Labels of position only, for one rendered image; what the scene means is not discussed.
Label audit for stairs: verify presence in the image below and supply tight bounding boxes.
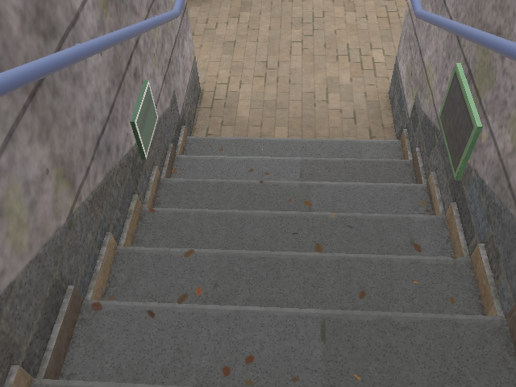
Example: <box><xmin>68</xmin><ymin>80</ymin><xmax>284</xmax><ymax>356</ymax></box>
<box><xmin>31</xmin><ymin>136</ymin><xmax>516</xmax><ymax>387</ymax></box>

